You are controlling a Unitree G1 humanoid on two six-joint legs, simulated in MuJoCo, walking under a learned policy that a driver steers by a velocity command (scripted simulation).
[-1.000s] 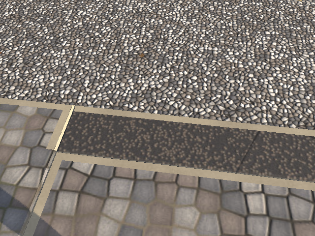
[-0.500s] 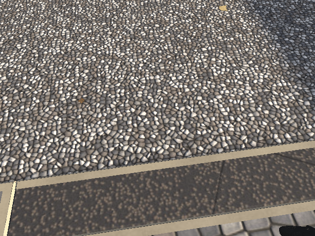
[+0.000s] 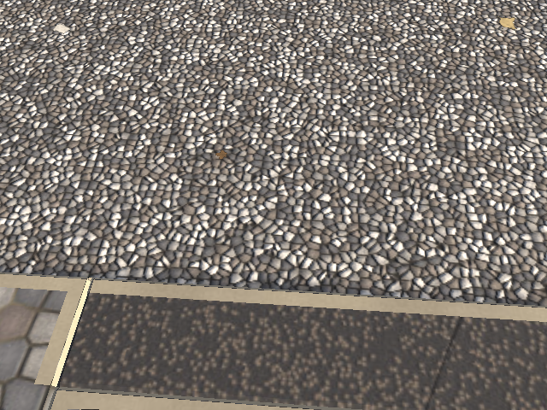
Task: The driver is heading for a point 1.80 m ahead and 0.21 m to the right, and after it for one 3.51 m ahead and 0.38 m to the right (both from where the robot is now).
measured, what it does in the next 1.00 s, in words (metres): steps on the spot: left foot, then right foot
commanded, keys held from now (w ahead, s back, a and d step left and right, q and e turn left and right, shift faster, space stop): shift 0.14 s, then e+shift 0.46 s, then shift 0.12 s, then q+shift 0.28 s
